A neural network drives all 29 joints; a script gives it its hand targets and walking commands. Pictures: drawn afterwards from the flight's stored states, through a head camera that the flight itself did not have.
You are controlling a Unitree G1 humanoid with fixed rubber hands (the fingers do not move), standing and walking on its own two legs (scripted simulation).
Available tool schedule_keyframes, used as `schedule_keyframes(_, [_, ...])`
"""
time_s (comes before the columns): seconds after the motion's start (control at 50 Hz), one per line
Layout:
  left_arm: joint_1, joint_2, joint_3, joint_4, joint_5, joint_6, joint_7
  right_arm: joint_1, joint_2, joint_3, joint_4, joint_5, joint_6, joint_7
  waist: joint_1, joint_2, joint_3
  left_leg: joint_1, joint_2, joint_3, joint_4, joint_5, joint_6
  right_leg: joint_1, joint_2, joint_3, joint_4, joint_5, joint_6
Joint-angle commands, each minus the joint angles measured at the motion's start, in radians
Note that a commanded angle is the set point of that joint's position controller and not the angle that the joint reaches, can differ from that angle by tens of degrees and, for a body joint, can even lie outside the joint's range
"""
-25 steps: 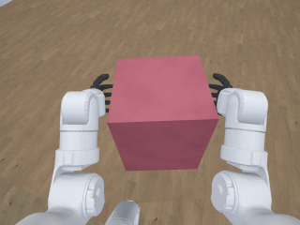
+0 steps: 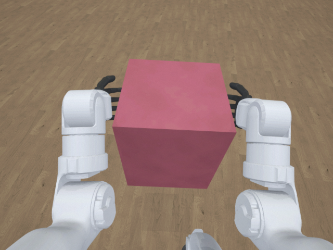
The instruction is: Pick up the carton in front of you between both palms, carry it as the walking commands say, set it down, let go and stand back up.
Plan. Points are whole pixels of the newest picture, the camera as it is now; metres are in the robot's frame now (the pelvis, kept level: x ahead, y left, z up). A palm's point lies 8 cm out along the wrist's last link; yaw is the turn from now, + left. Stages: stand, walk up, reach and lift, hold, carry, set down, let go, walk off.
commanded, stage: carry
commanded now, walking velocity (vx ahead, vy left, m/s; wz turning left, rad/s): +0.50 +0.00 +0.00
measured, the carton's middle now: (170, 128) +0.38 -0.01 +0.08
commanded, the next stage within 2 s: none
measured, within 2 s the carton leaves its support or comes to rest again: neither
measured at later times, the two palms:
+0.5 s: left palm (125, 70) +0.63 +0.12 +0.07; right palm (214, 72) +0.64 -0.18 +0.07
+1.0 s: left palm (126, 20) +0.93 +0.14 +0.10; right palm (198, 22) +0.93 -0.16 +0.11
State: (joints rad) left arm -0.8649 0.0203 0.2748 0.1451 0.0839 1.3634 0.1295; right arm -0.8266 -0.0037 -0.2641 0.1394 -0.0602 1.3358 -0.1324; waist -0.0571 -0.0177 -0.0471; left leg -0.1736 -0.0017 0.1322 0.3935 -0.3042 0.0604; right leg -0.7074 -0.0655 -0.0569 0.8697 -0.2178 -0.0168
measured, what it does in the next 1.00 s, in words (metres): walks ahead: right foot, then left foot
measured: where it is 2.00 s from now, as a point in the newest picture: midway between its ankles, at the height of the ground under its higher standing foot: (162, 102)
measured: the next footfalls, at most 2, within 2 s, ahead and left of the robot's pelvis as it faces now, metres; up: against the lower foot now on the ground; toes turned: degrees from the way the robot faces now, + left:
right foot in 0.14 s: +0.31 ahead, -0.10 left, +0.00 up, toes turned -7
left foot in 0.64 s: +0.64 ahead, +0.08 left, +0.00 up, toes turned +11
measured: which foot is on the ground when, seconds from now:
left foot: down 0.00-0.14, up 0.16-0.62, down 0.64-1.00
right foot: up 0.00-0.12, down 0.14-0.66, up 0.68-1.00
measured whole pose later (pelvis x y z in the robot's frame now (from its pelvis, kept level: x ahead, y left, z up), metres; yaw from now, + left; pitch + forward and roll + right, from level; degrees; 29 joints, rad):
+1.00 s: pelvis +0.67 -0.01 +0.01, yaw -1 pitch +3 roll +0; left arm -0.16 -0.13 0.12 -0.29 0.14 1.25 0.07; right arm -0.17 0.13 -0.10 -0.26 -0.12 1.24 -0.09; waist -0.01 -0.01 -0.18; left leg -0.02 0.00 0.21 0.21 -0.24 0.04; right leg -0.63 -0.15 -0.11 0.66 -0.07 0.03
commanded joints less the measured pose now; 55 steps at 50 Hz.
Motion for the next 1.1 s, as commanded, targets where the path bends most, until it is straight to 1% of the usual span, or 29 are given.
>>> schedule_keyframes(0.0, [-0.601,-1.105,-0.551,0.021,-0.379,-0.038,-0.196,-0.735,1.113,0.560,-0.059,0.455,-0.017,0.258,0.000,0.151,-0.356,0.348,0.192,-0.125,-0.049,0.669,0.086,0.008,0.034,-0.074,-0.201,0.131,-0.003])
schedule_keyframes(0.04, [-0.590,-1.131,-0.561,0.045,-0.386,-0.052,-0.212,-0.702,1.121,0.556,-0.025,0.430,-0.033,0.262,0.007,0.168,-0.328,0.341,0.179,-0.078,-0.043,0.748,0.056,0.103,0.058,-0.112,-0.328,0.209,-0.017])
schedule_keyframes(0.08, [-0.576,-1.156,-0.566,0.068,-0.398,-0.073,-0.231,-0.663,1.130,0.554,0.000,0.408,-0.053,0.264,0.027,0.203,-0.357,0.345,0.182,-0.039,0.051,0.917,0.019,0.271,0.094,-0.145,-0.405,0.242,-0.038])
schedule_keyframes(0.1, [-0.549,-1.169,-0.565,0.079,-0.404,-0.086,-0.239,-0.649,1.139,0.558,0.007,0.403,-0.062,0.266,0.059,0.178,-0.404,0.302,0.159,0.005,0.184,0.916,-0.014,0.449,0.116,-0.172,-0.466,0.257,-0.042])
schedule_keyframes(0.12, [-0.532,-1.178,-0.561,0.070,-0.407,-0.099,-0.250,-0.625,1.148,0.568,0.012,0.400,-0.072,0.268,0.095,0.116,-0.462,0.164,0.139,0.021,0.360,0.756,-0.041,0.676,0.069,-0.139,-0.449,0.229,-0.046])
schedule_keyframes(0.14, [-0.496,-1.186,-0.550,0.069,-0.405,-0.108,-0.259,-0.606,1.156,0.575,0.005,0.396,-0.081,0.270,0.114,-0.023,-0.526,-0.052,0.094,-0.004,0.566,0.377,-0.056,0.893,-0.130,0.125,-0.368,0.284,-0.056])
schedule_keyframes(0.16, [-0.505,-1.162,-0.564,0.059,-0.388,-0.121,-0.262,-0.585,1.214,0.591,0.004,0.386,-0.086,0.271,0.090,-0.272,-0.584,-0.399,-0.053,-0.066,0.826,-0.164,-0.081,1.115,-0.351,0.567,-0.449,0.287,-0.216])
schedule_keyframes(0.18, [-0.463,-1.201,-0.573,0.033,-0.401,-0.129,-0.267,-0.584,1.196,0.595,-0.032,0.383,-0.091,0.271,0.100,-0.267,-0.566,-0.498,-0.037,-0.153,0.940,-0.196,-0.060,1.106,-0.337,0.609,-0.499,0.249,-0.249])
schedule_keyframes(0.2, [-0.461,-1.224,-0.591,-0.029,-0.413,-0.139,-0.273,-0.573,1.219,0.619,-0.068,0.389,-0.099,0.270,0.103,-0.198,-0.518,-0.534,0.008,-0.166,0.939,-0.158,-0.045,1.043,-0.297,0.505,-0.497,0.308,-0.222])
schedule_keyframes(0.22, [-0.472,-1.250,-0.616,-0.094,-0.429,-0.147,-0.277,-0.548,1.243,0.637,-0.105,0.391,-0.110,0.267,0.094,-0.081,-0.493,-0.532,0.042,-0.161,0.877,-0.101,-0.049,0.990,-0.279,0.423,-0.505,0.354,-0.186])
schedule_keyframes(0.24, [-0.468,-1.269,-0.649,-0.157,-0.444,-0.155,-0.278,-0.508,1.259,0.652,-0.139,0.386,-0.120,0.263,0.085,-0.049,-0.477,-0.516,0.069,-0.153,0.805,-0.054,-0.058,0.934,-0.265,0.357,-0.529,0.377,-0.163])
schedule_keyframes(0.28, [-0.408,-1.294,-0.699,-0.236,-0.457,-0.171,-0.279,-0.409,1.274,0.690,-0.194,0.376,-0.140,0.255,0.077,-0.073,-0.496,-0.468,0.084,-0.135,0.695,-0.021,-0.077,0.903,-0.244,0.263,-0.561,0.394,-0.145])
schedule_keyframes(0.36, [-0.177,-1.275,-0.795,-0.336,-0.422,-0.204,-0.296,-0.167,1.273,0.795,-0.291,0.336,-0.193,0.247,0.082,-0.086,-0.481,-0.504,0.074,-0.061,0.494,0.022,-0.097,0.944,-0.206,0.139,-0.574,0.521,-0.153])
schedule_keyframes(0.46, [0.121,-1.186,-0.874,-0.453,-0.360,-0.236,-0.321,0.063,1.194,0.894,-0.449,0.300,-0.224,0.260,0.084,-0.111,-0.366,-0.483,0.042,0.012,0.244,0.222,-0.087,0.960,-0.151,0.029,-0.585,0.651,-0.120])
schedule_keyframes(0.52, [0.253,-1.136,-0.870,-0.509,-0.366,-0.218,-0.322,0.169,1.155,0.905,-0.521,0.335,-0.194,0.276,0.083,-0.122,-0.285,-0.413,0.028,0.053,0.112,0.308,-0.072,0.937,-0.139,-0.022,-0.601,0.702,-0.098])
schedule_keyframes(0.58, [0.285,-1.051,-0.862,-0.549,-0.365,-0.180,-0.315,0.197,1.068,0.895,-0.550,0.352,-0.149,0.288,0.076,-0.142,-0.276,-0.199,-0.025,0.123,0.022,0.292,-0.044,0.883,-0.135,-0.078,-0.464,0.864,-0.057])
schedule_keyframes(0.6, [0.276,-1.021,-0.859,-0.558,-0.368,-0.164,-0.312,0.208,1.041,0.884,-0.542,0.350,-0.136,0.289,0.059,-0.123,-0.310,-0.025,-0.042,0.146,-0.003,0.275,-0.035,0.792,-0.120,-0.123,-0.344,0.818,-0.033])
schedule_keyframes(0.62, [0.260,-0.989,-0.857,-0.564,-0.367,-0.148,-0.309,0.208,1.011,0.867,-0.534,0.347,-0.122,0.290,0.039,-0.078,-0.358,0.191,0.022,0.074,0.028,0.193,-0.017,0.619,-0.099,-0.140,-0.181,0.606,-0.013])
schedule_keyframes(0.64, [0.234,-0.964,-0.858,-0.571,-0.371,-0.130,-0.305,0.218,0.974,0.851,-0.512,0.337,-0.110,0.292,0.028,0.125,-0.444,0.417,0.283,-0.340,0.016,0.056,0.097,0.337,-0.029,-0.111,0.117,0.257,0.022])
schedule_keyframes(0.66, [0.221,-0.941,-0.856,-0.563,-0.370,-0.113,-0.303,0.224,0.968,0.837,-0.470,0.336,-0.104,0.293,0.025,0.296,-0.436,0.516,0.428,-0.676,-0.127,0.072,0.205,0.064,0.108,-0.061,0.334,-0.246,0.030])
schedule_keyframes(0.68, [0.209,-0.950,-0.859,-0.540,-0.366,-0.105,-0.302,0.214,0.973,0.836,-0.469,0.346,-0.095,0.293,0.032,0.229,-0.375,0.462,0.438,-0.627,-0.133,0.137,0.213,-0.011,0.045,0.035,0.459,-0.275,0.001])
schedule_keyframes(0.72, [0.197,-0.986,-0.851,-0.507,-0.374,-0.104,-0.308,0.181,1.011,0.840,-0.461,0.350,-0.089,0.294,0.038,0.042,-0.312,0.255,0.374,-0.429,-0.156,0.192,0.142,0.031,-0.046,0.080,0.394,-0.162,-0.017])
schedule_keyframes(0.74, [0.198,-1.002,-0.852,-0.492,-0.372,-0.106,-0.309,0.160,1.030,0.845,-0.462,0.353,-0.089,0.296,0.048,0.019,-0.287,0.157,0.349,-0.350,-0.191,0.120,0.101,0.071,-0.072,0.082,0.310,-0.113,-0.012])
schedule_keyframes(0.78, [0.201,-1.037,-0.854,-0.469,-0.370,-0.110,-0.308,0.147,1.046,0.849,-0.453,0.360,-0.091,0.300,0.054,0.082,-0.261,0.063,0.306,-0.244,-0.255,-0.017,0.067,0.119,-0.079,0.045,0.186,-0.050,0.005])
schedule_keyframes(0.82, [0.200,-1.051,-0.861,-0.468,-0.364,-0.117,-0.304,0.153,1.049,0.849,-0.448,0.362,-0.094,0.307,0.052,0.129,-0.236,0.050,0.284,-0.178,-0.305,-0.041,0.070,0.105,-0.085,0.005,0.070,0.000,0.028])
schedule_keyframes(0.84, [0.200,-1.053,-0.864,-0.467,-0.361,-0.119,-0.302,0.155,1.048,0.850,-0.447,0.363,-0.095,0.310,0.050,0.129,-0.223,0.060,0.278,-0.157,-0.318,-0.023,0.075,0.090,-0.088,-0.011,0.012,0.027,0.038])
schedule_keyframes(0.94, [0.217,-1.050,-0.871,-0.458,-0.357,-0.119,-0.298,0.172,1.033,0.845,-0.441,0.353,-0.097,0.312,0.044,0.114,-0.157,0.140,0.241,-0.066,-0.308,0.159,0.060,0.055,-0.071,-0.075,-0.206,0.180,0.050])
schedule_keyframes(1.04, [0.207,-1.044,-0.878,-0.467,-0.370,-0.117,-0.304,0.196,1.032,0.828,-0.432,0.339,-0.098,0.307,0.040,0.149,-0.111,0.239,0.235,-0.010,-0.241,0.367,0.044,0.078,-0.036,-0.115,-0.330,0.209,0.016])
schedule_keyframes(1.08, [0.209,-1.044,-0.876,-0.472,-0.373,-0.119,-0.306,0.200,1.036,0.832,-0.439,0.339,-0.101,0.305,0.041,0.168,-0.123,0.269,0.236,0.014,-0.173,0.513,0.027,0.161,-0.013,-0.137,-0.379,0.195,-0.004])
